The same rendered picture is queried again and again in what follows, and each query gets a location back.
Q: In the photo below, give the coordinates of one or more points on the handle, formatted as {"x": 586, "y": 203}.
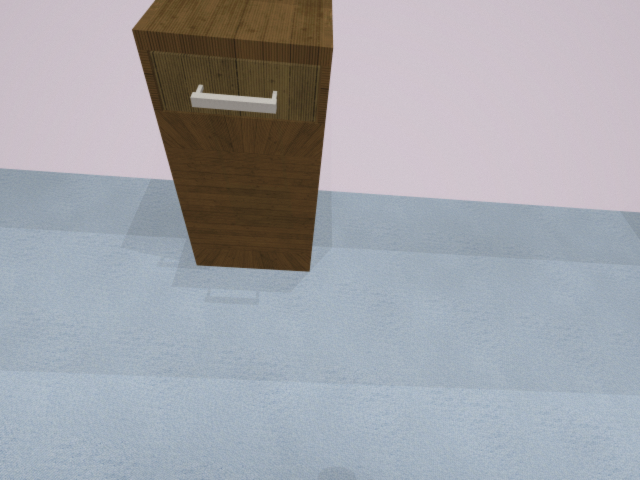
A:
{"x": 233, "y": 102}

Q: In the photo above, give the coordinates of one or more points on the cabinet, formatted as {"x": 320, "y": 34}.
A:
{"x": 247, "y": 186}

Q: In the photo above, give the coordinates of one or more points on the drawer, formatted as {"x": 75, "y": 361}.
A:
{"x": 179, "y": 74}

